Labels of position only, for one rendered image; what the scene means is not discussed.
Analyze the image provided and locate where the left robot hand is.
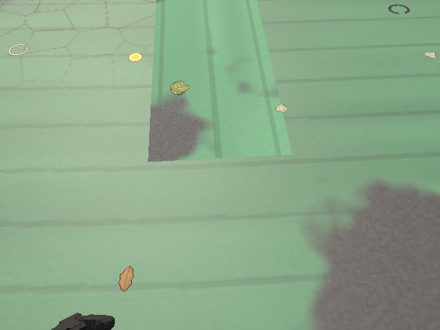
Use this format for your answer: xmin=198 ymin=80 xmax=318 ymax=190
xmin=51 ymin=313 xmax=115 ymax=330

